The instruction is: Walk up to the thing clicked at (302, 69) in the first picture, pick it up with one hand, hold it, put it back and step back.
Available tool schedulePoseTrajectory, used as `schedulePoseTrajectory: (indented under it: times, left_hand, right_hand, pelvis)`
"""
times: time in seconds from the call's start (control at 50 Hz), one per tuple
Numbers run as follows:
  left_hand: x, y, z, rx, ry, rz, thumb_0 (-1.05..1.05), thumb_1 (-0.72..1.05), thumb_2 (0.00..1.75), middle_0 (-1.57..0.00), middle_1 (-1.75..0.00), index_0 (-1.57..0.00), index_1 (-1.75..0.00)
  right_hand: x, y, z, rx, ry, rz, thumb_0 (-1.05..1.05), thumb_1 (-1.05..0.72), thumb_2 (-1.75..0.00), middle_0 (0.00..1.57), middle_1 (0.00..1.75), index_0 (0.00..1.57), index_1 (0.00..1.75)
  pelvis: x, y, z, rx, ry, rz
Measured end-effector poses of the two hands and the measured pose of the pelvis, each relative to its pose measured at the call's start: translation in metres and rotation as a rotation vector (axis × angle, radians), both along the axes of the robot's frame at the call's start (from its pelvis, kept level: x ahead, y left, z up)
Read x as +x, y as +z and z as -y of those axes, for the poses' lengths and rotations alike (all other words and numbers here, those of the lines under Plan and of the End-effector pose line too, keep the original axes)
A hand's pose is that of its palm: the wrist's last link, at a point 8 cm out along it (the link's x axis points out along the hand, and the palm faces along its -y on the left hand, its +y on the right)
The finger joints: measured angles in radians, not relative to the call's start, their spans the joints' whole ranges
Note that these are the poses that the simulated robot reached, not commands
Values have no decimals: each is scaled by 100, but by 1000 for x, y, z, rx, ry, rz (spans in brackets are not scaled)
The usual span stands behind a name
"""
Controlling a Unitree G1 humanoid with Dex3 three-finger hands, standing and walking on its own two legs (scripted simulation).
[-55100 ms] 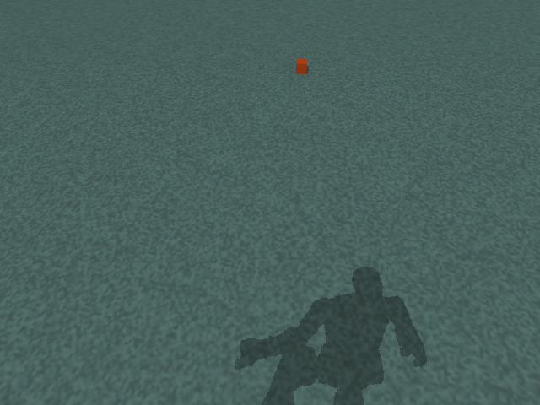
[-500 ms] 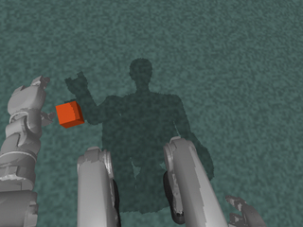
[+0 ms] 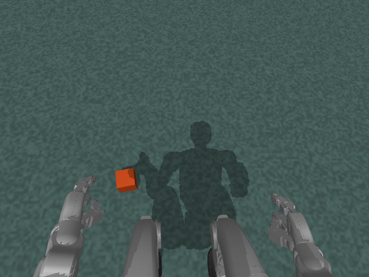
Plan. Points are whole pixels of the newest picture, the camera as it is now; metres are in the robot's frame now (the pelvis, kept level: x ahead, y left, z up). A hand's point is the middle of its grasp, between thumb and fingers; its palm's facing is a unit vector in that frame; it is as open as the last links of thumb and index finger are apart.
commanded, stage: home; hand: left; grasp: from above
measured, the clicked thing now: (126, 180) +0.49 +0.24 -0.56
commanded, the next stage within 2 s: none
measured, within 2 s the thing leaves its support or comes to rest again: neither
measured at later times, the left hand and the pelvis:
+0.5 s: hand (74, 233) +0.21 +0.19 +0.07, palm faces +0.11 -0.97 -0.20, open 7.4 cm; pelvis +0.06 +0.00 +0.12, yaw +3 degrees
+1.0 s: hand (73, 239) +0.20 +0.19 +0.07, palm faces +0.10 -0.98 -0.20, open 7.9 cm; pelvis +0.05 +0.00 +0.12, yaw +3 degrees
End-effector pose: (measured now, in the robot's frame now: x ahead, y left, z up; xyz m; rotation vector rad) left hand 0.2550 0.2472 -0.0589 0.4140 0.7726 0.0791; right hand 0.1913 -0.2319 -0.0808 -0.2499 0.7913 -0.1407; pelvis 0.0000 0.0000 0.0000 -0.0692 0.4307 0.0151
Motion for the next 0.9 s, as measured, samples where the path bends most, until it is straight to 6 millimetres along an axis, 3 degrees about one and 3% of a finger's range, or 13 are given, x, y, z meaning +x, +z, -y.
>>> schedulePoseTrajectory:
  times: [0.24, 0.42, 0.52, 0.66, 0.9]
  left_hand:
    - [-33, 95, 9, -169, 185, -41, 1, 90, 90, -20, -30, -21, -30]
    - [-54, 150, 13, -195, 197, -9, 1, 91, 90, -20, -30, -21, -30]
    - [-64, 160, 13, -199, 200, -4, 1, 91, 90, -20, -30, -21, -30]
    - [-73, 156, 13, -209, 209, -20, 1, 91, 90, -20, -30, -20, -30]
    - [-73, 155, 13, -206, 199, -14, 1, 85, 87, -19, -29, -20, -29]
  right_hand:
    - [-9, 86, -1, -33, -69, 38, 1, -90, -90, 20, 30, 20, 30]
    - [2, 130, 5, -55, -94, 142, 1, -90, -90, 20, 30, 20, 30]
    - [17, 143, 5, -57, -70, 209, 1, -90, -90, 20, 30, 20, 30]
    - [30, 151, 1, -60, -23, 261, 1, -90, -90, 20, 30, 20, 30]
    - [21, 145, -2, -60, -19, 229, 1, -90, -90, 20, 30, 20, 30]
  pelvis:
    - [36, 81, 1, 13, 25, 127]
    - [54, 113, -1, 23, 33, 208]
    - [56, 118, 0, 28, 38, 234]
    - [53, 118, 1, 32, 45, 251]
    - [51, 118, 0, 30, 43, 257]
